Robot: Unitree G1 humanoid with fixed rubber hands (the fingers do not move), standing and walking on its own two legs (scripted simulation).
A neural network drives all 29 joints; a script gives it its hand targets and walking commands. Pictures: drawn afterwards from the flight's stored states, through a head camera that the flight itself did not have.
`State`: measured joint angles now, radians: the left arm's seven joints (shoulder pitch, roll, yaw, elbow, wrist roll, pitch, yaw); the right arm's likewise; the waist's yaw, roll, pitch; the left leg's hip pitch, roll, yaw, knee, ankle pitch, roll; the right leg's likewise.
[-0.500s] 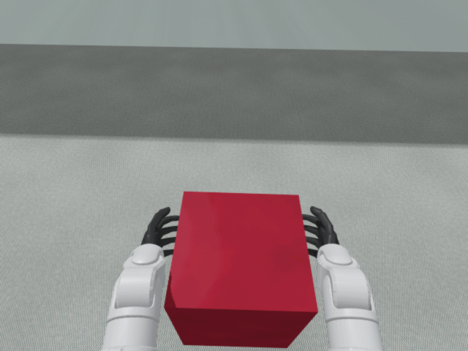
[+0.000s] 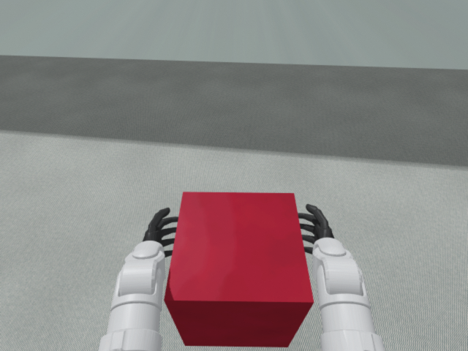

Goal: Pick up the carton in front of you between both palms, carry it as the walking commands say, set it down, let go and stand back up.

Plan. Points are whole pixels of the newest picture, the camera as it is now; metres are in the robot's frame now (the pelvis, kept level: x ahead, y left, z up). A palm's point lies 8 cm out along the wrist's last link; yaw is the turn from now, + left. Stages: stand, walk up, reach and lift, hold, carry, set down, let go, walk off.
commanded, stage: hold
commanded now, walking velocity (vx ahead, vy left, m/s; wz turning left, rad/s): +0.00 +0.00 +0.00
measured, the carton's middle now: (237, 272) +0.28 +0.00 -0.05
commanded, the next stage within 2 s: set down in 0.10 s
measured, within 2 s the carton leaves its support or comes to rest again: neither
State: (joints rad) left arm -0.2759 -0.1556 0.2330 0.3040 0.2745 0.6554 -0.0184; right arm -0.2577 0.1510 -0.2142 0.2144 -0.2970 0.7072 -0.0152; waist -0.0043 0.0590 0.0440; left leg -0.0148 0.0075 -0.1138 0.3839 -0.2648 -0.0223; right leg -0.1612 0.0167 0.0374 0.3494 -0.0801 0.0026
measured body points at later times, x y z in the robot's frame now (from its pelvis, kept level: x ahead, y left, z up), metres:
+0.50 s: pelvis -0.01 +0.00 -0.02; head +0.04 -0.03 +0.43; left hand +0.34 +0.14 -0.02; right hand +0.35 -0.16 -0.03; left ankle -0.02 +0.15 -0.74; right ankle +0.08 -0.12 -0.74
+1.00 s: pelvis -0.04 +0.02 -0.14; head +0.18 +0.00 +0.25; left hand +0.39 +0.14 -0.22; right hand +0.37 -0.16 -0.22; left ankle -0.02 +0.15 -0.74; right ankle +0.08 -0.12 -0.74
